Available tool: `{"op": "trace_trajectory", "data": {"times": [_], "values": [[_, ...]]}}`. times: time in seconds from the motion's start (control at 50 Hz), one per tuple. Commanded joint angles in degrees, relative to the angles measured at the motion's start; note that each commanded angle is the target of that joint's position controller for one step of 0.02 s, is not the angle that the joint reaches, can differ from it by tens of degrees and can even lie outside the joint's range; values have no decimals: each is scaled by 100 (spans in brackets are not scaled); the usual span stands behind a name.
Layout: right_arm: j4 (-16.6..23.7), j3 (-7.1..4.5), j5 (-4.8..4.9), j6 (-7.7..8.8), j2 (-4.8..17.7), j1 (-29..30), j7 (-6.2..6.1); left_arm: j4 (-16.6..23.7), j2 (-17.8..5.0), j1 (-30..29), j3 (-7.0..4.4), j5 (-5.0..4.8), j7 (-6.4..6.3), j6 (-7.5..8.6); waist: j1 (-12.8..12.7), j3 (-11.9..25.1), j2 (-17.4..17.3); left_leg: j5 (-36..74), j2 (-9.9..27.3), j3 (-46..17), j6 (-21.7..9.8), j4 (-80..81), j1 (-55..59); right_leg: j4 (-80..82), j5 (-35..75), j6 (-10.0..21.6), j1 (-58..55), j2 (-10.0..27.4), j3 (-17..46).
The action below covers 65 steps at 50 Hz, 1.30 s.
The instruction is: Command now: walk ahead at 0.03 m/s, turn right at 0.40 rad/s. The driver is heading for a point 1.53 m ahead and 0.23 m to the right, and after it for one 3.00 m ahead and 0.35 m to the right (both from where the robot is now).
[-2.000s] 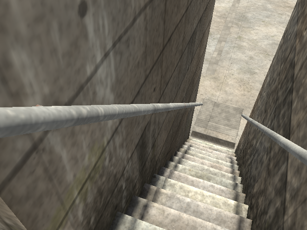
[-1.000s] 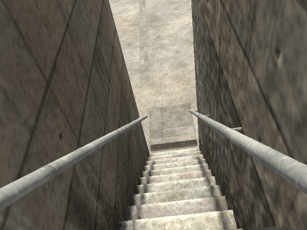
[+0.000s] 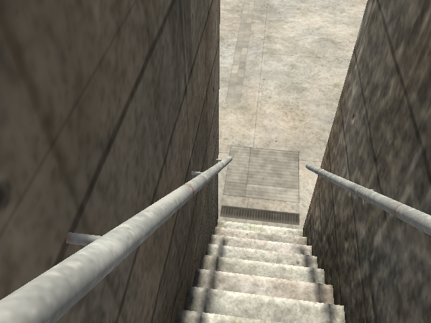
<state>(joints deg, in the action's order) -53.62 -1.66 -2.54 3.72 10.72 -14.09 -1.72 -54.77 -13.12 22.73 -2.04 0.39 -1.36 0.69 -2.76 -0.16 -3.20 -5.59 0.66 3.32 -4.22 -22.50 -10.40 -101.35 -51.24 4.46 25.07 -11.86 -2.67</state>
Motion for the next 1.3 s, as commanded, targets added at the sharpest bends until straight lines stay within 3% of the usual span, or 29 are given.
{"op": "trace_trajectory", "data": {"times": [0.02, 0.08, 0.14, 0.16, 0.24, 0.26, 0.34, 0.38, 0.4, 0.42, 0.44, 0.46, 0.5, 0.52, 0.58, 0.66, 0.7, 0.82, 0.88, 0.92, 0.94, 0.96, 0.98, 1.0, 1.06, 1.1, 1.14, 1.22, 1.3], "values": [[83, -299, 82, -109, 1421, -1461, -6, 1085, -453, -452, -93, 232, -56, -193, 493, 1395, 319, 9709, 3213, -1568, -1047, -2020, 3613, -3184, -21, -144, 3842, 396, 1002], [136, -166, 267, -103, 1033, -932, -249, 1881, -532, -2129, -22, 766, -13, -497, 431, -125, -180, 3404, 2368, -1118, -1036, -1329, 874, -1498, 2770, -671, 4636, 930, 938], [457, 134, 350, -244, 402, 45, -319, 1588, -162, -1276, 110, 330, 49, -533, -327, -789, -212, 1346, 1597, 97, -289, -892, -2287, 2664, 5572, -849, 1850, 1111, 641], [426, 69, 363, -116, 840, -201, -286, 1381, -138, -1184, 66, 343, 28, -445, -190, -353, -451, 2081, 1517, 108, -322, -1195, -1983, 2541, 6350, -763, 1319, 1010, 354], [-83, 166, 611, -93, 231, -1174, -423, 1412, 269, -1938, 77, 528, 170, -194, 452, -293, -200, -2334, 1005, 380, -12, -2397, -1304, 5347, 9931, -417, 1364, 973, 653], [129, 139, 383, -155, 391, -760, -343, 1447, 142, -1988, 42, 415, 175, -184, 401, -627, -281, -2547, 1206, 295, -137, -2565, -1495, 5862, 9665, -461, 1072, 899, 515], [-18, 144, 276, 10, 467, -1289, -331, 1731, 19, -2768, 8, 139, -49, -268, 876, -1339, -430, -2219, 1666, 133, -326, -3117, -1938, 6457, 8351, -561, 671, 1228, 39], [-34, -152, 259, 107, 1309, -460, -459, 1432, -55, -1902, 12, 89, -60, -245, 132, -900, -883, -579, 2097, -305, -435, -3981, -1455, 6761, 7145, -202, 481, 1628, 534], [54, -256, 410, 284, 1473, -156, -317, 942, -313, -567, -104, 293, -57, -93, -471, -199, -420, 1440, 2115, -199, -416, -5290, -1887, 6292, 6850, 87, -1282, 1546, 376], [103, -271, 268, 240, 1215, 189, -340, 387, -732, 787, -313, 153, -16, 41, -1001, 531, -512, 2757, 1786, -225, -396, -6887, -1497, 7526, 6152, 421, -2247, 1564, 939], [-155, -233, 5, 25, 717, 32, -385, -187, -590, 1321, -355, 41, 102, 291, -1289, 169, 1455, -1846, 833, 463, -296, -9305, -2087, 8995, 6762, 758, -2964, 1656, 990], [48, -114, 0, 26, 280, -1081, -237, -609, -1208, 1278, -405, 70, 112, 253, -157, 333, 2888, -4637, 197, 456, 0, -10670, -5073, 5403, 10129, 571, -4707, 1450, 701], [348, -143, -242, -105, 511, -351, -60, -185, -403, 1144, -132, -388, -28, 234, -283, 719, 1709, -4058, 349, -106, 173, -10021, -6515, 6047, 8755, 1181, -4387, 1975, 2136], [492, -86, -111, -136, 272, -353, -42, -135, -928, 976, -306, -476, -126, 120, -27, 1394, 1421, -3945, 265, -636, 299, -9655, -6217, 7076, 5123, 1842, -3636, 2745, 3970], [416, -9, -119, -238, 210, 503, -336, -146, -96, 672, 103, -11, -422, 281, 379, 153, -43, -1052, 185, -979, 936, -6783, -5368, 6935, 5392, 1081, -1097, 2372, 3449], [467, -161, 273, -134, 794, 256, -285, 165, -288, -10, 78, -194, -669, 201, 591, 125, 596, 3035, -198, -816, 850, -3164, -2018, 6797, 5826, 416, 354, 1499, 2179], [674, 0, 4, -312, 356, 616, -146, 109, -125, -59, 48, -455, -610, 228, 490, 49, 554, 3771, -116, -999, 558, -2346, -1945, 6417, 4819, 253, -22, 1456, 2112], [1121, 176, -59, -99, 155, 1337, 146, 5, 197, 808, 104, -26, -666, 283, -538, -767, 718, 4138, -200, -628, 453, -144, -1256, 5033, 5367, -38, -312, 1078, 1282], [576, -26, 234, 79, 520, -383, 150, -96, 278, 1010, 97, 191, -682, 153, -433, -641, 744, 3471, -1, -611, 421, 971, -951, 3358, 6639, 296, -1039, 1237, 1289], [351, -132, 68, 12, 759, -740, 185, -30, 68, 1012, -15, 120, -549, 135, -579, -676, 396, 3756, 330, -355, 255, 2386, -409, 2475, 6621, 460, -944, 1191, 1479], [163, -217, -71, -28, 996, -1226, 162, 106, -134, 1016, -127, -41, -513, 161, -385, -416, -194, 6205, 591, -291, 99, 2019, 999, 1449, 5970, 179, 82, 972, 1045], [-166, -345, -183, -138, 1400, -2222, 253, 209, -221, 927, -238, -280, -501, 192, 14, 248, -1095, 9413, 1586, -1251, -738, -179, 4367, -728, 1415, -446, 3049, 565, 164], [-131, -303, 154, -197, 1184, -2107, 327, 382, -327, 487, -198, -423, -529, 180, 587, 1022, -1251, 10070, 1965, -1435, -1448, -1364, 6110, -2224, -773, -613, 4943, 425, -260], [55, -245, 401, -207, 973, -2116, 235, 640, -270, -75, -190, -266, -472, 224, 977, 1568, -817, 9716, 2078, -1343, -1864, -1471, 6120, -2959, -947, -596, 5451, 624, -413], [175, -176, 209, -180, 1096, -1477, -133, 1065, 75, -908, -76, 51, -413, 111, 420, 1467, 585, 5180, 1382, -946, -1589, -790, 3550, -571, 1203, -404, 4199, 1043, 309], [485, -100, 351, -154, 903, -764, -222, 1116, 286, -1337, -11, 247, -427, -135, 27, 210, 1066, 3996, 856, -1060, -1448, -701, 130, 2205, 4176, -706, 2569, 1117, 271], [708, -22, 449, -161, 586, -305, -171, 691, 544, -743, 10, 202, -290, 135, -46, 409, 518, 4103, 126, -831, -962, -1055, -1719, 4345, 6773, -814, -603, 801, -30], [669, 0, 634, -156, 394, -268, -159, 940, 312, -942, 64, 139, -146, 421, 237, 104, -192, -619, -562, -1183, -523, -2284, -999, 7157, 9198, -818, -513, 1039, 331], [553, -29, 231, -238, 377, -959, -3, 625, -232, -485, -177, -207, -264, 441, 679, -746, -56, 18, -621, -2123, -643, -3964, -1339, 9468, 9132, -1013, -1604, 1539, 382]]}}
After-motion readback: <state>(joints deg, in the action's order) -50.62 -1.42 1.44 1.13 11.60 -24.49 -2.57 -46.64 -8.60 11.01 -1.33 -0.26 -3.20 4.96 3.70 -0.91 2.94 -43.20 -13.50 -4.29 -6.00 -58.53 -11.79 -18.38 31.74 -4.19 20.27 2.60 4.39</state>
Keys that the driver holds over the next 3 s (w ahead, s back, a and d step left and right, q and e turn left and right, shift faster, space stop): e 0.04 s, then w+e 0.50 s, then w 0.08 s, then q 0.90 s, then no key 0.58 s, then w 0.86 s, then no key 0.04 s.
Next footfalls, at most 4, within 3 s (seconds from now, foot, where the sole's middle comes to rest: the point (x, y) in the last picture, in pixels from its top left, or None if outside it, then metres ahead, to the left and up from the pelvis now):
0.42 right None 0.24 -0.17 -1.01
0.92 left None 0.48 -0.11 -1.23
1.36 right None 0.69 -0.30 -1.44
1.92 left None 0.74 0.02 -1.44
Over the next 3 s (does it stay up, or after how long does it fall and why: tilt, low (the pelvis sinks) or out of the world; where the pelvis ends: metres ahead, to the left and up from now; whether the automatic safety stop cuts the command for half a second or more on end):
stays up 1.02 -0.25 -0.95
